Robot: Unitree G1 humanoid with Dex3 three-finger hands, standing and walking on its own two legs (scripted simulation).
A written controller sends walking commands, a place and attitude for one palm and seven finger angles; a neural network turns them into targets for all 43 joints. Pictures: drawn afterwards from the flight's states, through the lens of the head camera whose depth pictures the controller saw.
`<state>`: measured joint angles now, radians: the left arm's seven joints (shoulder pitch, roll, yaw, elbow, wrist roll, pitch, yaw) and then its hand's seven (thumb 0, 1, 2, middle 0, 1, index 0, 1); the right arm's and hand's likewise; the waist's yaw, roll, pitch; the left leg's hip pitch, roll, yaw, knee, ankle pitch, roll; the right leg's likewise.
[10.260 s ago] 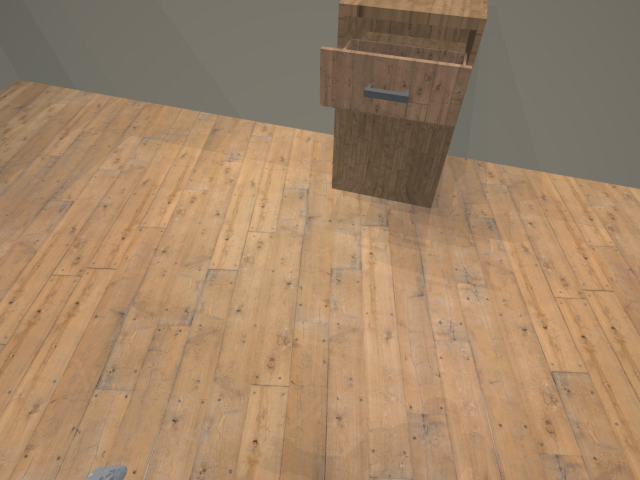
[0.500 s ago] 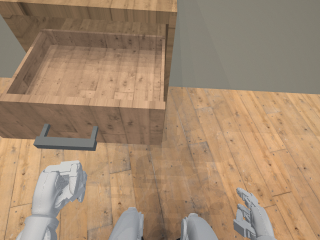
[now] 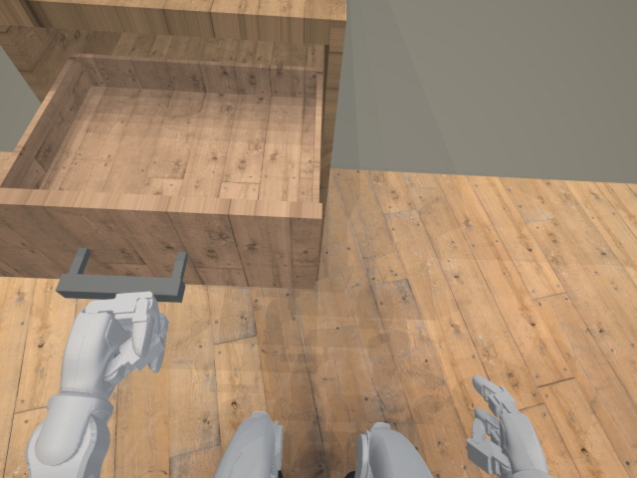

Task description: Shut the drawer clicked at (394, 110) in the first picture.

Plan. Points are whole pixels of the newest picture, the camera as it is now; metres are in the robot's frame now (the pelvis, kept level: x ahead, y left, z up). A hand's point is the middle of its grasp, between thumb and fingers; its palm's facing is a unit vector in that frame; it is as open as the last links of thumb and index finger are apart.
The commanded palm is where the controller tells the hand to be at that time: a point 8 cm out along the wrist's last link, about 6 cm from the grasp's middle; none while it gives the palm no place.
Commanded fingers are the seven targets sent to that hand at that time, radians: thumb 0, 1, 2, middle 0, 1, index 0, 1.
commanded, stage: push the drawer shut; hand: left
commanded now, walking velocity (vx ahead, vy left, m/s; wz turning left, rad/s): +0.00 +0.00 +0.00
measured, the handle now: (127, 272) +0.34 +0.24 +0.04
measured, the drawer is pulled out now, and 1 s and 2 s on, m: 0.29 0.18 0.08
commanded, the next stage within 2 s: none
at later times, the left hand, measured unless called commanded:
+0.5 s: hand (164, 309) +0.30 +0.20 +0.03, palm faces +0.01 -1.00 -0.06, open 2.9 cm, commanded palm +0.31 +0.24 +0.04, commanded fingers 0.00 0.90 0.90 -1.40 -1.60 -1.40 -1.60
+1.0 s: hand (179, 250) +0.38 +0.20 +0.03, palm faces +0.02 -1.00 -0.06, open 3.1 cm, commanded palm +0.37 +0.24 +0.04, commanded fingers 0.00 0.90 0.90 -1.40 -1.60 -1.40 -1.60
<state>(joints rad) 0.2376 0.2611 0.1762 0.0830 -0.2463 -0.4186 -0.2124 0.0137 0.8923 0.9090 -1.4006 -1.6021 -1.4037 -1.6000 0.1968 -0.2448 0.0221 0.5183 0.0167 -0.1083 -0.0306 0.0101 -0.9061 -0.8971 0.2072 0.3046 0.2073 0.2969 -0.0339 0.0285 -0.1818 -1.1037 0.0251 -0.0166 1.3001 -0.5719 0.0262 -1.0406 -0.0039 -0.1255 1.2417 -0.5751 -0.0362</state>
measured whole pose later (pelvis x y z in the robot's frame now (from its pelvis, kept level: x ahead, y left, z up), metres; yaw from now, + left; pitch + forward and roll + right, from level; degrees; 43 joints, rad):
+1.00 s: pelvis -0.01 +0.01 +0.01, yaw -1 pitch +22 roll -3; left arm -0.35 0.31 0.24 0.65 -0.17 -0.46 -0.18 -0.01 0.83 0.94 -1.40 -1.60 -1.40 -1.60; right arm 0.26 -0.27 0.03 0.62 0.01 -0.04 -0.03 0.01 -0.91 -0.90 0.21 0.30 0.21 0.30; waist -0.07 0.02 -0.15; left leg -1.11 0.02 0.01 1.25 -0.52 0.04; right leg -1.06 -0.01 -0.10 1.20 -0.52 -0.02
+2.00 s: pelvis -0.02 +0.00 -0.01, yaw -2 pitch +26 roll -4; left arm -0.83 0.50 0.40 1.14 -0.09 -0.50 -0.23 0.06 0.82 0.94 -1.40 -1.60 -1.40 -1.60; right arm 0.32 -0.28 0.05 0.65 -0.02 0.03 -0.01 0.00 -0.91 -0.90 0.21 0.30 0.21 0.30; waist -0.17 0.03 -0.14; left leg -1.25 0.04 -0.01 1.31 -0.53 0.03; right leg -1.19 0.01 -0.12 1.24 -0.51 -0.03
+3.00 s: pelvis -0.04 +0.01 -0.03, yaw -3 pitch +33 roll -8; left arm -1.27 0.79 0.36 1.34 0.04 -0.34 -0.21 0.05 0.59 0.93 -1.40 -1.60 -1.40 -1.60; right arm 0.37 -0.27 0.13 0.65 -0.06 0.02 -0.01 0.00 -0.91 -0.90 0.21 0.30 0.21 0.30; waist -0.30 0.04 -0.11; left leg -1.48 0.04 -0.07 1.41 -0.51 0.04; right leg -1.38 0.02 -0.17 1.28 -0.49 -0.03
